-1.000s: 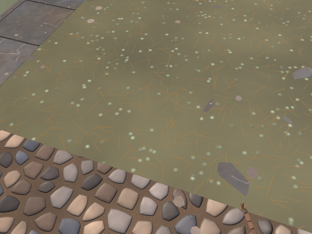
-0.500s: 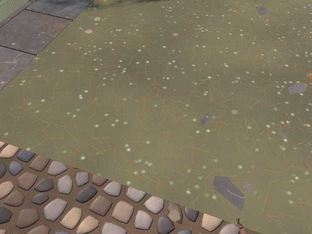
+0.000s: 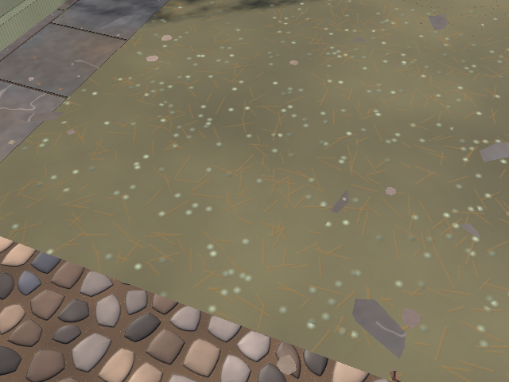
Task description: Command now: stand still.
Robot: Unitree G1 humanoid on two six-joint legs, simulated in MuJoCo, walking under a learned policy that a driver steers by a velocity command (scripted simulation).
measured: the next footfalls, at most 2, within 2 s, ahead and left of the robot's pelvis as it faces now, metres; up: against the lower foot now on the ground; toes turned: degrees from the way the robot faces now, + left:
right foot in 0.66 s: +0.15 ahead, -0.08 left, +0.00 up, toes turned -1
left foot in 0.92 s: +0.09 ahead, +0.15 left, +0.00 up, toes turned +2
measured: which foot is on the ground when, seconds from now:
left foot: down 0.00-0.70, up 0.72-0.90, down 0.92-1.00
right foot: down 0.00-0.40, up 0.42-0.64, down 0.66-1.00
